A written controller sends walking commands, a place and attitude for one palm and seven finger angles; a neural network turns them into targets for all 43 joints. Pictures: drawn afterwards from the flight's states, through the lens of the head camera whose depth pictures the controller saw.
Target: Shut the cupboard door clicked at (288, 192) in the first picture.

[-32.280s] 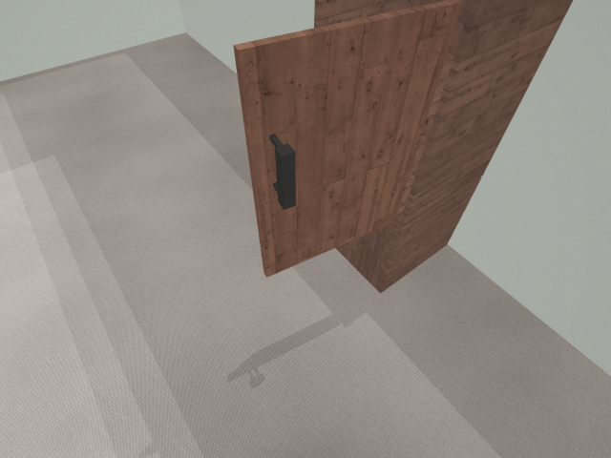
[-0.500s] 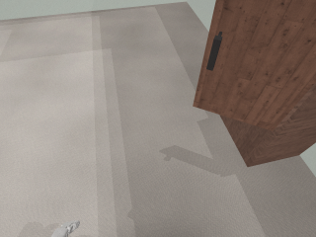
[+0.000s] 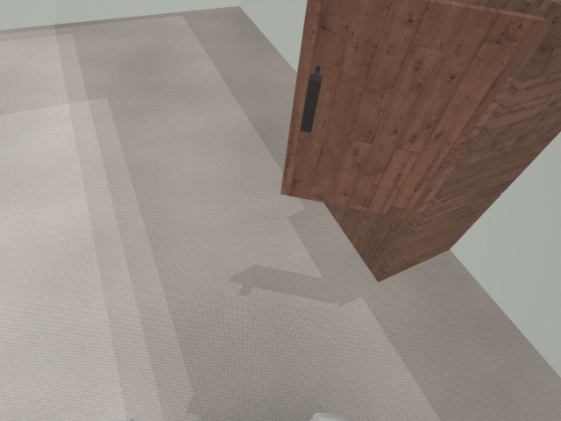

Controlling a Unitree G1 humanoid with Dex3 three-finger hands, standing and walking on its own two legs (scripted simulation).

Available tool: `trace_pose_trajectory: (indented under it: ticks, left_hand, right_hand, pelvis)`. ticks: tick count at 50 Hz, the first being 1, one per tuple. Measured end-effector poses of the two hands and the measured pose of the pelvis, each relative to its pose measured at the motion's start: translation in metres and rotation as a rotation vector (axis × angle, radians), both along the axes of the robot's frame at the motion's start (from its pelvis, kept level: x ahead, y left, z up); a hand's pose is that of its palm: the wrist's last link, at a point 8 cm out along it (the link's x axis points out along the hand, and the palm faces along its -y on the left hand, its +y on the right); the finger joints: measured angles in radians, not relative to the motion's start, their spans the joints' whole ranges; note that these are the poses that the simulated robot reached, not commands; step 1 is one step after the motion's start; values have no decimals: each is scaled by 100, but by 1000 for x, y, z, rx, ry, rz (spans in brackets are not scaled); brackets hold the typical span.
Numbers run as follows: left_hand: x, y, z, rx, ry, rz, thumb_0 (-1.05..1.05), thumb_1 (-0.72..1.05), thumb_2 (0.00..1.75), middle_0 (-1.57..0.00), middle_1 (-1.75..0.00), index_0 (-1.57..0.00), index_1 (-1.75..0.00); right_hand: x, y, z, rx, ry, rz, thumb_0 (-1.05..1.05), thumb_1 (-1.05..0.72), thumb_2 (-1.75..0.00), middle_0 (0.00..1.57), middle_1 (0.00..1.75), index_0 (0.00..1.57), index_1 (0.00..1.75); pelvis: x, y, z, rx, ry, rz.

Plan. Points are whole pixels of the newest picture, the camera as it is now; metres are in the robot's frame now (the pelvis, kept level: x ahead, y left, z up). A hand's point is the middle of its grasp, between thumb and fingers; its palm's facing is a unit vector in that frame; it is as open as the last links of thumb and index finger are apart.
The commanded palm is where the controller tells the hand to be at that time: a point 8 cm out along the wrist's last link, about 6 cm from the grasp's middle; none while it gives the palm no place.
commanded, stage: turn to face it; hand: left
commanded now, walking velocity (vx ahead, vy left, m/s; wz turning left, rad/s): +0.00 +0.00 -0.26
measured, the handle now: (311, 99) +0.75 -0.03 +0.03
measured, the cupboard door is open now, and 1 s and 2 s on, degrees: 54 54 54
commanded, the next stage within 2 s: take the last steps up to it in 0.04 s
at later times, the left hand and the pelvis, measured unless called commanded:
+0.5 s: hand out of the picture +0.09 +0.13 -0.17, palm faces -0.09 -0.98 -0.18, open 7.4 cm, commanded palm none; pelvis +0.05 -0.04 +0.00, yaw -6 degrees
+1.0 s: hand (250, 300) +0.35 +0.07 -0.17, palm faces -0.23 -0.95 -0.21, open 7.4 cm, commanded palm none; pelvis +0.21 -0.10 +0.00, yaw -12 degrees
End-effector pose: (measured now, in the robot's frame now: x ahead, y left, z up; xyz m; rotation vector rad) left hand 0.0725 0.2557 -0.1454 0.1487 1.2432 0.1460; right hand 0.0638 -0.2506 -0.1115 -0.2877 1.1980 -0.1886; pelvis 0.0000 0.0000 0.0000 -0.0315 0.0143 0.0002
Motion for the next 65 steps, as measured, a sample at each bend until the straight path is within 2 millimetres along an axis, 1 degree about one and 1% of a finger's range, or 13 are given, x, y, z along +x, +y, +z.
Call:
trace_pose_trajectory:
  ticks: [7, 13, 16, 22, 27, 31, 35, 41, 46, 51, 54, 58, 65]
  left_hand:
    - [25, -11, 11, 17, -4, -73, 1, 91, 90, -20, -30, -20, -30]
    - [46, -41, 12, 48, -43, -138, 1, 91, 90, -20, -30, -20, -30]
    - [43, -54, 17, 43, -44, -132, 1, 91, 90, -20, -30, -20, -30]
    - [24, -69, 14, 14, 49, -121, 1, 91, 90, -20, -30, -20, -30]
    - [17, -72, -2, -29, 139, -94, 1, 91, 90, -21, -30, -20, -30]
    - [26, -65, -23, -57, 207, -75, 1, 91, 90, -21, -30, -20, -30]
    - [62, -63, -21, -54, 230, -127, 1, 91, 90, -20, -30, -20, -30]
    - [155, -75, 0, -35, 92, -173, 1, 91, 90, -20, -30, -20, -30]
    - [229, -105, 11, -12, 0, -232, 1, 91, 90, -20, -30, -19, -30]
    - [290, -149, 7, 20, -67, -287, 1, 91, 90, -20, -30, -20, -30]
    - [303, -173, 6, 31, -83, -284, 1, 91, 90, -20, -30, -20, -30]
    - [301, -194, 11, 23, -40, -265, 0, 92, 90, -20, -30, -20, -30]
    - [302, -182, 19, 49, -39, -202, -1, 94, 90, -21, -30, -20, -30]
  right_hand:
    - [-43, 0, -9, 44, 83, -102, 0, -90, -90, 20, 30, 20, 30]
    - [-78, -21, -37, 99, 150, -197, 0, -90, -90, 20, 30, 20, 30]
    - [-81, -31, -38, 106, 190, -215, 0, -90, -90, 20, 30, 20, 30]
    - [-44, -46, -22, 92, 124, -210, 0, -91, -90, 20, 30, 20, 30]
    - [8, -47, -15, 64, 65, -179, 0, -91, -90, 20, 30, 20, 30]
    - [52, -41, -17, 30, 0, -156, 0, -91, -90, 20, 30, 20, 30]
    - [64, -34, -11, 23, -21, -189, 0, -91, -90, 20, 30, 20, 30]
    - [46, -25, -7, 74, 107, -258, 0, -90, -90, 20, 30, 20, 30]
    - [29, -28, -15, 139, 227, -334, 0, -90, -90, 20, 30, 20, 30]
    - [28, -51, -37, 197, 318, -400, 0, -90, -90, 20, 30, 20, 30]
    - [45, -73, -48, 205, 347, -401, 0, -90, -90, 20, 30, 20, 30]
    - [91, -101, -42, 176, 283, -380, 0, -91, -90, 20, 30, 20, 30]
    - [180, -134, -32, 124, 125, -279, 0, -91, -90, 20, 30, 20, 30]
  pelvis:
    - [3, -6, 4, -7, -7, -55]
    - [8, -28, -9, 19, -12, -92]
    - [15, -35, -5, 16, -13, -93]
    - [38, -42, 4, 22, -2, -106]
    - [66, -41, 0, 4, 3, -111]
    - [96, -35, -12, 2, -5, -128]
    - [119, -36, -7, 7, -16, -165]
    - [153, -49, 8, 4, -18, -183]
    - [182, -73, 7, 15, -19, -194]
    - [218, -112, -10, 45, -25, -200]
    - [232, -127, -14, 29, -28, -199]
    - [244, -137, -4, 41, -25, -194]
    - [251, -136, 3, 50, -13, -182]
